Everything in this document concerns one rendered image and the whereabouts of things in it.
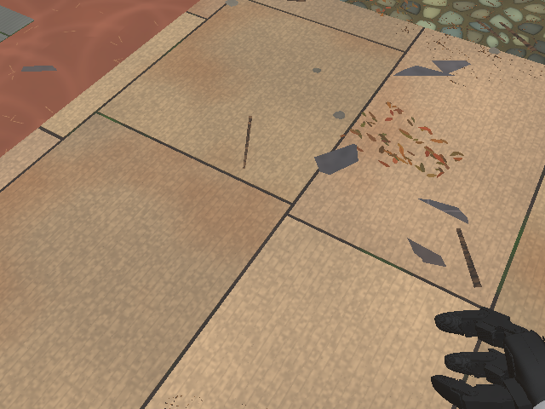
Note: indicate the right robot hand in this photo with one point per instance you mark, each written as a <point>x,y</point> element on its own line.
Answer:
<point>518,376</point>

